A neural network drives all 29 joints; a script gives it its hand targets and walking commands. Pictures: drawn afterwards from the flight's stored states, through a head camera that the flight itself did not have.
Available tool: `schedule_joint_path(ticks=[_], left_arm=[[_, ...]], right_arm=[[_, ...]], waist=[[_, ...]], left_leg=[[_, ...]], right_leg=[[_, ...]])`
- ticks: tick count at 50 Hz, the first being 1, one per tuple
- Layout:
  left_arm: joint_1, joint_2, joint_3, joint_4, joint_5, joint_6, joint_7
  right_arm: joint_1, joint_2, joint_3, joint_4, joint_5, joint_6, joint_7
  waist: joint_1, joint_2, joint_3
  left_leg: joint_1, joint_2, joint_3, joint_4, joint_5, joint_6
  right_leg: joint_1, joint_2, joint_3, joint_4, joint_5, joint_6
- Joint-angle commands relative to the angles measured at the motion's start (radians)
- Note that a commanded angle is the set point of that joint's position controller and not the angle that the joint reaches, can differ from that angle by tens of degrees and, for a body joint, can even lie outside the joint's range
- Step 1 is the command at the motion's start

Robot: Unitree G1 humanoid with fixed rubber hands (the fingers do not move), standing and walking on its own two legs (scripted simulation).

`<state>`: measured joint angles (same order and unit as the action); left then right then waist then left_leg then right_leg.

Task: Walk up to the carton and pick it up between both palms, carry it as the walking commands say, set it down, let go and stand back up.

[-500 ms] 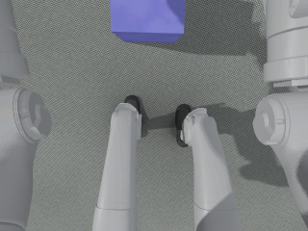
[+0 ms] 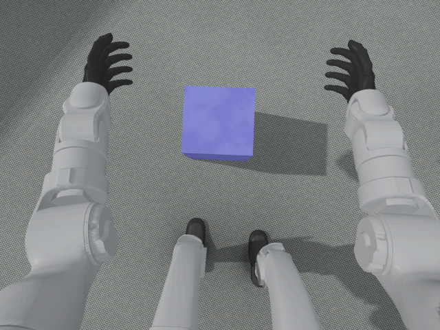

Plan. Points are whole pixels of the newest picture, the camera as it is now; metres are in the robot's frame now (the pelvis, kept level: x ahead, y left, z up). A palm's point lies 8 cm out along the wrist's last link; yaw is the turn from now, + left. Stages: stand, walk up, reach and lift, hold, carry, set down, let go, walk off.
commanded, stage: let go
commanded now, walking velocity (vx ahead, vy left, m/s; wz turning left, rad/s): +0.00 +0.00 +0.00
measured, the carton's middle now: (218, 128) +0.51 +0.06 -0.56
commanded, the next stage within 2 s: stand in 1.10 s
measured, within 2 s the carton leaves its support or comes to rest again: neither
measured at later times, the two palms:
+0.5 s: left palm (46, 203) +0.30 +0.26 +0.00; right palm (418, 201) +0.32 -0.21 +0.00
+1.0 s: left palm out of the picture +0.15 +0.25 +0.02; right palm out of the picture +0.17 -0.22 +0.03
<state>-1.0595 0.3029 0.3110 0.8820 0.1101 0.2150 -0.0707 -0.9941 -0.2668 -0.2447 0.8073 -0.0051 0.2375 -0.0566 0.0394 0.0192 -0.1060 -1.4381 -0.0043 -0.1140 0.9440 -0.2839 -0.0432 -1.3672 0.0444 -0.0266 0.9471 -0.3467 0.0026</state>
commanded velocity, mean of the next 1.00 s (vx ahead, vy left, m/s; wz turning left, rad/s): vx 0.00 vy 0.00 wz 0.00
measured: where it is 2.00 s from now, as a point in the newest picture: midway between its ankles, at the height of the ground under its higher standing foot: (222, 266)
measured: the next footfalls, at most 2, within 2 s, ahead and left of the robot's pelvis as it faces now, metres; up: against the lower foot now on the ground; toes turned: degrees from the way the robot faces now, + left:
none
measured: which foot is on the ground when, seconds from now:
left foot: down 0.00-1.00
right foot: down 0.00-1.00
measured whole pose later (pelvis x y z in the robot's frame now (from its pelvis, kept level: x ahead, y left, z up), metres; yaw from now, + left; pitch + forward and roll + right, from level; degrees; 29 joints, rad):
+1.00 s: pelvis +0.00 +0.01 +0.09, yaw +2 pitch -4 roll -1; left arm 0.22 0.20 0.04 0.47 0.05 0.13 -0.08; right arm 0.23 -0.21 -0.08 0.52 0.00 0.09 0.06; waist 0.04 -0.01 0.03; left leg -0.24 -0.02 -0.08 0.51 -0.22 -0.01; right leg -0.16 0.01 0.00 0.48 -0.27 0.00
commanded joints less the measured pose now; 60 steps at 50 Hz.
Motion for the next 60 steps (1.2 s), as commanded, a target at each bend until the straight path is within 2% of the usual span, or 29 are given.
schedule_joint_path(ticks=[1,4,7,10,13,14,16,18,19,21,23,25,27,28,29,31,32,35,36,38,42,46,51,54,55,56,57,58,60], left_arm=[[0.176,0.145,0.001,-0.499,0.048,-0.099,-0.001],[0.297,0.137,-0.037,-0.592,0.024,-0.099,-0.020],[0.508,0.087,-0.098,-0.572,-0.007,-0.098,-0.045],[0.564,0.070,-0.116,-0.483,-0.049,-0.119,-0.052],[0.713,0.077,-0.109,-0.478,-0.052,-0.164,-0.036],[0.792,0.078,-0.105,-0.498,-0.046,-0.172,-0.029],[0.937,0.035,-0.125,-0.576,-0.043,-0.189,-0.022],[1.081,-0.015,-0.142,-0.682,-0.047,-0.212,-0.018],[1.068,-0.020,-0.150,-0.687,-0.061,-0.218,-0.015],[1.032,-0.004,-0.177,-0.636,-0.077,-0.220,-0.017],[1.080,-0.011,-0.221,-0.599,-0.100,-0.218,-0.019],[1.124,-0.002,-0.239,-0.602,-0.114,-0.222,-0.016],[1.199,-0.010,-0.247,-0.571,-0.115,-0.227,-0.002],[1.275,-0.025,-0.254,-0.591,-0.116,-0.236,0.007],[1.318,-0.031,-0.253,-0.614,-0.119,-0.243,0.020],[1.366,-0.039,-0.252,-0.656,-0.128,-0.245,0.028],[1.335,-0.031,-0.250,-0.673,-0.127,-0.246,0.027],[1.341,-0.010,-0.254,-0.679,-0.114,-0.238,0.013],[1.328,-0.003,-0.251,-0.660,-0.110,-0.224,0.010],[1.308,0.002,-0.261,-0.636,-0.109,-0.193,0.001],[1.264,0.010,-0.252,-0.623,-0.101,-0.136,-0.007],[1.181,0.022,-0.224,-0.637,-0.086,-0.091,-0.021],[1.127,0.037,-0.220,-0.715,-0.064,-0.076,-0.018],[1.109,0.034,-0.228,-0.782,-0.039,-0.063,0.002],[1.208,0.093,-0.188,-0.433,-0.079,-0.114,0.050],[1.295,0.095,-0.198,-0.424,-0.067,-0.138,0.060],[1.343,0.093,-0.200,-0.399,-0.060,-0.151,0.057],[1.380,0.099,-0.202,-0.380,-0.056,-0.160,0.055],[1.423,0.107,-0.205,-0.357,-0.048,-0.185,0.052]], right_arm=[[0.120,0.002,0.016,-0.438,-0.032,-0.101,0.019],[0.244,0.004,0.061,-0.530,-0.006,-0.107,0.037],[0.442,0.038,0.115,-0.508,0.027,-0.104,0.065],[0.459,0.048,0.138,-0.428,0.059,-0.124,0.084],[0.621,0.047,0.130,-0.399,0.039,-0.167,0.085],[0.720,0.061,0.126,-0.402,0.032,-0.177,0.082],[0.925,0.054,0.112,-0.428,0.026,-0.197,0.080],[1.081,0.033,0.118,-0.489,0.038,-0.228,0.083],[1.037,0.010,0.130,-0.509,0.052,-0.238,0.085],[0.948,0.002,0.163,-0.495,0.047,-0.246,0.098],[0.991,0.030,0.186,-0.498,0.029,-0.244,0.108],[1.031,0.046,0.194,-0.483,0.018,-0.245,0.115],[1.098,0.039,0.185,-0.438,-0.002,-0.255,0.118],[1.186,0.031,0.181,-0.427,-0.014,-0.267,0.118],[1.231,0.014,0.170,-0.418,-0.019,-0.281,0.115],[1.267,-0.003,0.172,-0.458,0.000,-0.295,0.116],[1.231,-0.012,0.173,-0.485,0.003,-0.298,0.118],[1.248,-0.009,0.182,-0.533,-0.007,-0.285,0.125],[1.243,-0.004,0.179,-0.525,-0.013,-0.271,0.128],[1.242,0.009,0.176,-0.509,-0.020,-0.233,0.133],[1.193,0.008,0.190,-0.511,-0.015,-0.187,0.139],[1.122,0.001,0.191,-0.541,-0.009,-0.159,0.124],[1.089,0.005,0.187,-0.529,-0.003,-0.143,0.124],[1.085,-0.008,0.188,-0.502,0.022,-0.152,0.135],[1.241,-0.136,0.157,-0.276,-0.047,-0.188,0.083],[1.232,-0.189,0.147,-0.268,-0.072,-0.200,0.067],[1.163,-0.218,0.139,-0.272,-0.082,-0.210,0.060],[1.107,-0.227,0.135,-0.285,-0.082,-0.214,0.056],[1.081,-0.225,0.129,-0.295,-0.077,-0.217,0.047]], waist=[[-0.002,-0.017,-1.186],[-0.013,-0.032,-1.136],[-0.022,-0.055,-0.935],[-0.012,-0.070,-0.705],[-0.018,-0.115,-0.784],[-0.025,-0.124,-0.820],[-0.040,-0.049,-0.851],[-0.013,0.070,-0.863],[0.005,0.089,-0.763],[-0.005,0.039,-0.547],[-0.017,-0.010,-0.339],[-0.019,-0.015,-0.199],[-0.026,0.001,-0.181],[-0.041,0.034,-0.271],[-0.052,0.080,-0.345],[-0.057,0.117,-0.352],[-0.064,0.100,-0.314],[-0.087,-0.013,-0.205],[-0.094,-0.044,-0.139],[-0.099,-0.053,-0.023],[-0.065,-0.106,0.165],[-0.046,-0.156,0.244],[-0.040,-0.060,0.242],[-0.039,0.049,0.162],[-0.065,0.079,0.023],[-0.041,0.197,0.050],[-0.019,0.260,0.061],[0.007,0.261,0.066],[0.027,0.191,0.089]], left_leg=[[0.923,-0.056,0.106,-0.070,0.849,0.043],[0.868,-0.062,0.124,-0.120,0.685,0.044],[0.797,-0.060,0.141,-0.204,0.467,0.044],[0.702,-0.043,0.125,-0.266,0.443,0.049],[0.719,-0.038,0.085,-0.268,0.655,0.047],[0.767,-0.039,0.078,-0.288,0.660,0.047],[1.063,-0.030,0.059,-0.309,0.813,0.032],[1.473,-0.010,0.036,-0.298,1.006,0.020],[1.486,-0.005,0.043,-0.302,0.977,0.011],[1.254,-0.025,0.086,-0.360,0.676,0.012],[1.122,-0.032,0.102,-0.453,0.380,0.019],[1.130,-0.037,0.103,-0.502,0.280,0.019],[1.219,-0.040,0.088,-0.482,0.451,0.006],[1.330,-0.039,0.068,-0.453,0.642,-0.004],[1.448,-0.034,0.045,-0.420,0.838,-0.018],[1.626,-0.015,0.024,-0.414,0.980,-0.020],[1.616,-0.013,0.024,-0.419,0.935,-0.017],[1.426,-0.041,0.068,-0.484,0.536,0.006],[1.390,-0.044,0.083,-0.508,0.409,0.013],[1.379,-0.045,0.099,-0.542,0.239,0.023],[1.475,-0.073,0.131,-0.523,0.046,0.021],[1.674,-0.111,0.156,-0.439,0.006,0.023],[1.721,-0.097,0.148,-0.428,-0.035,0.011],[1.646,-0.056,0.124,-0.462,-0.088,-0.005],[1.318,0.063,-0.004,-0.519,-0.204,0.036],[1.167,0.090,-0.085,-0.637,-0.423,0.066],[1.073,0.132,-0.149,-0.705,-0.532,0.096],[1.008,0.149,-0.159,-0.722,-0.577,0.106],[0.956,0.120,-0.107,-0.675,-0.541,0.101]], right_leg=[[0.745,0.019,0.070,-0.070,0.985,0.057],[0.847,0.002,0.078,-0.114,0.891,0.042],[0.912,-0.028,0.086,-0.191,0.729,0.041],[0.911,-0.047,0.113,-0.232,0.795,0.040],[1.050,-0.071,0.154,-0.195,1.168,0.057],[1.096,-0.075,0.156,-0.196,1.188,0.066],[1.029,-0.050,0.120,-0.241,1.034,0.078],[0.830,-0.019,0.089,-0.334,0.839,0.064],[0.767,-0.016,0.092,-0.374,0.752,0.045],[0.889,-0.014,0.108,-0.416,0.645,0.028],[1.022,-0.031,0.116,-0.475,0.465,0.032],[1.075,-0.032,0.099,-0.504,0.376,0.034],[1.082,-0.018,0.072,-0.495,0.494,0.023],[1.111,-0.011,0.062,-0.475,0.626,0.019],[1.095,-0.003,0.061,-0.468,0.670,0.019],[1.011,0.015,0.052,-0.503,0.566,0.008],[1.000,0.016,0.054,-0.516,0.535,0.002],[1.175,0.001,0.051,-0.528,0.511,0.009],[1.184,-0.003,0.044,-0.543,0.431,0.015],[1.156,-0.006,0.035,-0.581,0.274,0.009],[1.003,-0.062,0.064,-0.676,-0.039,-0.025],[0.811,-0.129,0.115,-0.751,-0.250,-0.054],[0.800,-0.122,0.111,-0.723,-0.273,-0.067],[0.908,-0.090,0.082,-0.648,-0.196,-0.066],[1.027,-0.042,0.046,-0.456,-0.112,0.005],[1.113,-0.015,0.021,-0.349,-0.120,0.023],[1.149,0.001,0.019,-0.226,-0.144,0.026],[1.171,-0.002,0.019,-0.168,-0.170,0.017],[1.206,-0.029,0.034,-0.236,-0.175,-0.005]])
